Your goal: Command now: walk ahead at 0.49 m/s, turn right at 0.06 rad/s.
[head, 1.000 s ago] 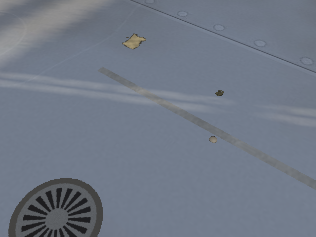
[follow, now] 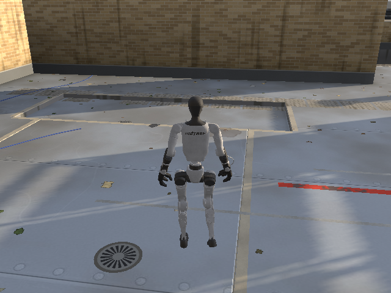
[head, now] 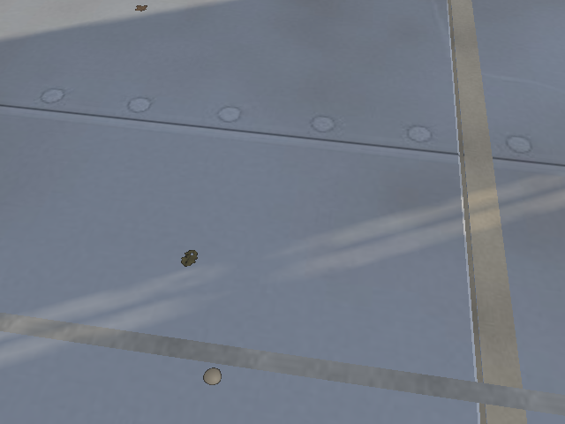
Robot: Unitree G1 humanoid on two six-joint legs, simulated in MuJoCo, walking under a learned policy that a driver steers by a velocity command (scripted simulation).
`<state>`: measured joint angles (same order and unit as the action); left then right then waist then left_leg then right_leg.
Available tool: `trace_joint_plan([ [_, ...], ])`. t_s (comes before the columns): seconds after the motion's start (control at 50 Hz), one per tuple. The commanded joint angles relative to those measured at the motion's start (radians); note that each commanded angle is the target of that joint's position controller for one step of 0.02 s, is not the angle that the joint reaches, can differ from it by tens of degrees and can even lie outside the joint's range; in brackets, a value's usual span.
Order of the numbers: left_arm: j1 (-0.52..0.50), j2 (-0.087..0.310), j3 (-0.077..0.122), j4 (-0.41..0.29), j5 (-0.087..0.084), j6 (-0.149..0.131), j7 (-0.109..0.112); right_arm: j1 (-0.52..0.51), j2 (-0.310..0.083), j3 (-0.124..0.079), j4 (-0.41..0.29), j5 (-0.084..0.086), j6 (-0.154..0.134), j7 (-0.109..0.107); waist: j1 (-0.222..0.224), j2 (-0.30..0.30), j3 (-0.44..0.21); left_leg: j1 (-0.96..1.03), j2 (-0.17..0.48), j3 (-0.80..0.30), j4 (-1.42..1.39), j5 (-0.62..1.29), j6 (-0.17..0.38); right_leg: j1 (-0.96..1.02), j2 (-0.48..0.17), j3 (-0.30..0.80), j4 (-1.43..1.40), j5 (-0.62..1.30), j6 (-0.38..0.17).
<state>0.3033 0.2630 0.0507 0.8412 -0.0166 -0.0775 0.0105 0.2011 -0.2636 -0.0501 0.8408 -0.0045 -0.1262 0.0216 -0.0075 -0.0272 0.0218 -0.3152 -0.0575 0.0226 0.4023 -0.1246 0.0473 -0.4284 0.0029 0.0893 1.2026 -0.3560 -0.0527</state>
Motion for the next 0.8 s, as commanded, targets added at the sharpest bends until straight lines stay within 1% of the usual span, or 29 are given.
trace_joint_plan([
  [0.02,0.02,0.033,0.007,-0.078,0.011,-0.02,-0.003,0.043,-0.074,-0.01,-0.026,0.003,-0.007,0.006,0.022,0.089,-0.052,0.173,0.259,-0.341,-0.233,0.082,0.216,-0.183,-0.101,0.006,-0.072,0.045,0.007],
  [0.04,-0.005,0.023,0.002,-0.091,0.017,-0.021,-0.003,0.056,-0.088,-0.013,-0.02,0.012,-0.007,0.004,0.022,0.089,-0.038,0.153,0.257,-0.322,-0.248,0.104,0.227,-0.19,-0.108,-0.01,-0.14,0.045,0.017],
  [0.08,-0.098,0.013,-0.011,-0.128,0.027,-0.027,-0.002,0.076,-0.131,-0.025,-0.018,0.021,0.001,-0.006,0.005,0.078,-0.017,0.109,0.249,-0.286,-0.268,0.107,0.229,-0.178,-0.105,-0.033,-0.307,0.109,0.04],
  [0.1,-0.136,0.01,-0.016,-0.138,0.025,-0.03,-0.004,0.082,-0.144,-0.028,-0.018,0.023,0.006,-0.012,-0.003,0.079,-0.013,0.086,0.233,-0.261,-0.268,0.095,0.216,-0.146,-0.093,-0.041,-0.392,0.171,0.047],
  [0.14,-0.203,0.023,-0.019,-0.151,0.016,-0.036,-0.011,0.109,-0.167,-0.034,-0.014,0.029,0.015,-0.016,-0.024,0.098,-0.009,0.049,0.21,-0.228,-0.253,0.089,0.19,-0.07,-0.058,-0.058,-0.522,0.282,0.063],
  [0.2,-0.276,0.059,-0.012,-0.179,0.003,-0.043,-0.018,0.175,-0.167,-0.032,0.004,0.038,0.026,-0.018,-0.044,0.116,-0.012,0.075,0.228,-0.266,-0.207,0.043,0.166,-0.005,-0.028,-0.048,-0.625,0.343,0.069],
  [0.24,-0.277,0.091,0.0,-0.188,-0.001,-0.051,-0.02,0.18,-0.17,-0.032,0.003,0.041,0.036,-0.022,-0.022,0.126,-0.018,0.095,0.242,-0.312,-0.159,-0.032,0.138,0.064,-0.023,-0.038,-0.692,0.324,0.055],
  [0.26,-0.247,0.104,0.008,-0.18,0.0,-0.053,-0.019,0.176,-0.168,-0.031,-0.001,0.039,0.041,-0.026,0.002,0.126,-0.026,0.091,0.231,-0.32,-0.118,-0.055,0.12,0.125,-0.02,-0.042,-0.721,0.303,0.044],
  [0.28,-0.173,0.123,0.021,-0.16,0.002,-0.054,-0.013,0.175,-0.147,-0.025,-0.006,0.034,0.045,-0.028,0.038,0.124,-0.053,0.065,0.199,-0.312,-0.044,-0.052,0.098,0.233,-0.024,-0.05,-0.745,0.268,0.027],
  [0.3,-0.04,0.169,0.04,-0.14,0.013,-0.057,-0.005,0.154,-0.097,-0.009,-0.024,0.024,0.043,-0.027,0.105,0.08,-0.125,-0.027,0.133,-0.264,0.158,-0.067,0.059,0.418,-0.122,0.035,-0.759,0.225,-0.018],
  [0.32,0.097,0.252,0.062,-0.125,0.026,-0.048,0.002,0.185,-0.017,0.013,-0.056,0.012,0.032,-0.03,0.133,-0.141,-0.246,-0.276,0.018,-0.129,0.5,-0.301,0.002,0.699,-0.338,0.303,-0.794,0.147,-0.098],
  [0.34,0.136,0.259,0.065,-0.107,0.029,-0.038,-0.008,0.259,-0.029,0.014,-0.083,0.043,0.02,-0.032,0.1,-0.341,-0.294,-0.476,0.013,-0.131,0.735,-0.468,-0.002,0.745,-0.463,0.649,-0.904,-0.051,-0.192],
  [0.36,0.083,0.167,0.043,-0.12,0.021,-0.043,-0.013,0.234,-0.115,-0.01,-0.066,0.058,0.026,-0.034,0.093,-0.192,-0.188,-0.52,0.072,-0.186,0.848,-0.382,-0.001,0.648,-0.425,0.589,-0.926,-0.113,-0.174],
  [0.38,0.024,0.117,0.028,-0.127,0.014,-0.044,-0.016,0.176,-0.129,-0.017,-0.072,0.053,0.035,-0.033,0.079,-0.117,-0.105,-0.515,0.1,-0.169,0.855,-0.294,0.0,0.539,-0.378,0.421,-0.934,-0.032,-0.141],
  [0.4,-0.041,0.092,0.02,-0.13,0.019,-0.045,-0.022,0.158,-0.113,-0.019,-0.072,0.042,0.044,-0.033,0.048,-0.068,-0.07,-0.474,0.131,-0.161,0.829,-0.219,-0.008,0.451,-0.329,0.313,-0.961,0.071,-0.124],
  [0.42,-0.077,0.07,0.016,-0.126,0.022,-0.045,-0.024,0.143,-0.101,-0.024,-0.078,0.034,0.054,-0.03,0.026,-0.076,-0.039,-0.445,0.155,-0.159,0.794,-0.174,-0.011,0.391,-0.295,0.227,-0.989,0.153,-0.116],
  [0.44,-0.092,0.068,0.017,-0.119,0.025,-0.048,-0.024,0.14,-0.084,-0.024,-0.084,0.034,0.064,-0.024,0.012,-0.091,-0.023,-0.407,0.17,-0.149,0.777,-0.142,-0.016,0.342,-0.271,0.151,-1.012,0.227,-0.109],
  [0.46,-0.09,0.071,0.021,-0.11,0.026,-0.053,-0.024,0.134,-0.068,-0.022,-0.09,0.034,0.072,-0.019,0.007,-0.09,-0.022,-0.396,0.171,-0.137,0.776,-0.11,-0.022,0.327,-0.258,0.097,-1.026,0.299,-0.114],
  [0.52,-0.055,0.099,0.036,-0.077,0.026,-0.059,-0.016,0.084,-0.053,-0.022,-0.126,0.029,0.083,-0.014,0.008,-0.04,-0.01,-0.443,0.174,-0.145,0.711,-0.027,-0.037,0.343,-0.266,-0.007,-1.044,0.447,-0.132],
  [0.56,-0.039,0.116,0.041,-0.06,0.027,-0.053,-0.01,0.033,-0.045,-0.019,-0.152,0.029,0.083,-0.008,0.019,-0.029,0.002,-0.462,0.17,-0.141,0.605,0.047,-0.041,0.362,-0.267,-0.063,-1.053,0.468,-0.131],
  [0.6,-0.038,0.134,0.045,-0.052,0.025,-0.047,-0.004,-0.027,-0.039,-0.015,-0.175,0.028,0.08,0.005,0.036,-0.031,0.015,-0.437,0.167,-0.11,0.487,0.134,-0.036,0.367,-0.257,-0.125,-1.058,0.457,-0.117],
  [0.64,-0.042,0.152,0.047,-0.048,0.021,-0.036,0.004,-0.109,-0.029,-0.009,-0.211,0.017,0.077,0.02,0.054,-0.023,0.05,-0.395,0.152,-0.051,0.371,0.184,-0.03,0.351,-0.249,-0.195,-1.026,0.567,-0.102],
  [0.68,-0.02,0.171,0.049,-0.039,0.013,-0.021,0.012,-0.158,-0.026,-0.008,-0.244,0.014,0.077,0.035,0.068,-0.031,0.047,-0.341,0.131,0.003,0.301,0.173,-0.022,0.367,-0.251,-0.238,-0.975,0.675,-0.085],
  [0.7,-0.012,0.183,0.051,-0.035,0.007,-0.013,0.015,-0.169,-0.034,-0.012,-0.26,0.016,0.079,0.042,0.067,-0.044,0.036,-0.321,0.121,0.016,0.279,0.148,-0.013,0.39,-0.259,-0.247,-0.945,0.714,-0.076],
  [0.72,-0.014,0.195,0.055,-0.035,0.001,-0.006,0.018,-0.166,-0.048,-0.018,-0.271,0.016,0.081,0.047,0.057,-0.057,0.023,-0.296,0.107,0.028,0.259,0.108,0.001,0.414,-0.266,-0.254,-0.906,0.772,-0.065],
  [0.74,-0.024,0.211,0.06,-0.041,-0.007,0.001,0.023,-0.144,-0.068,-0.027,-0.276,0.014,0.083,0.051,0.038,-0.074,-0.001,-0.253,0.08,0.047,0.245,0.055,0.019,0.433,-0.268,-0.261,-0.847,0.872,-0.054],
  [0.76,-0.035,0.226,0.066,-0.047,-0.014,0.009,0.028,-0.091,-0.091,-0.04,-0.27,0.011,0.085,0.051,0.006,-0.086,-0.035,-0.183,0.047,0.068,0.227,0.01,0.039,0.441,-0.266,-0.267,-0.758,0.971,-0.042],
  [0.78,-0.05,0.228,0.068,-0.055,-0.018,0.017,0.032,0.02,-0.129,-0.061,-0.244,0.012,0.084,0.048,-0.055,-0.071,-0.091,-0.05,0.009,0.078,0.158,0.041,0.067,0.425,-0.242,-0.28,-0.606,0.99,-0.022],
  [0.8,-0.036,0.205,0.059,-0.062,-0.015,0.016,0.031,0.135,-0.185,-0.088,-0.216,0.008,0.086,0.029,-0.113,-0.016,-0.157,0.152,-0.001,0.042,0.068,0.198,0.105,0.323,-0.185,-0.297,-0.382,0.837,0.026],
])
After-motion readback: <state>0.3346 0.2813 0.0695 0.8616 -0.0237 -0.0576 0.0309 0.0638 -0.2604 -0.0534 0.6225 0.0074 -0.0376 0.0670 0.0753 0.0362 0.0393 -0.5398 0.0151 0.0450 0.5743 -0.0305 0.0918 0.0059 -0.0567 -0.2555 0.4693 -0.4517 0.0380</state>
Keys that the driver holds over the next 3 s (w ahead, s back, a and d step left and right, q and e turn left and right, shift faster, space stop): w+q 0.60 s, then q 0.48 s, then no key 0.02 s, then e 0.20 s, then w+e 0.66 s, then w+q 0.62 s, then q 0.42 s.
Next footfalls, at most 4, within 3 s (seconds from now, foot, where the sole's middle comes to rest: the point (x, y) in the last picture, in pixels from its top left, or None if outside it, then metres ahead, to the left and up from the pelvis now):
0.30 right None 0.32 -0.14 -0.78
0.80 left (220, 409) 0.51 0.17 -0.78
1.28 right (305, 364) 0.62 -0.03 -0.77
1.90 right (289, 275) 0.87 0.01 -0.78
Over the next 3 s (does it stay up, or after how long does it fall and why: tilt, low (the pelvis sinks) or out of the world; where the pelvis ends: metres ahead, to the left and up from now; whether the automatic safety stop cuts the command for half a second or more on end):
stays up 1.25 0.21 -0.01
